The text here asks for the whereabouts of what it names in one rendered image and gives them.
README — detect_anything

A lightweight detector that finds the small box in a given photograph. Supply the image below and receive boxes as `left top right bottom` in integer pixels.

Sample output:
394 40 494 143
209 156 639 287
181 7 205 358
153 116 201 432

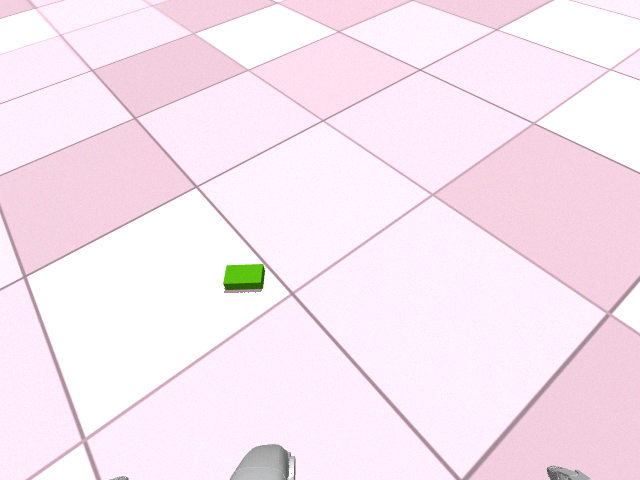
223 264 265 290

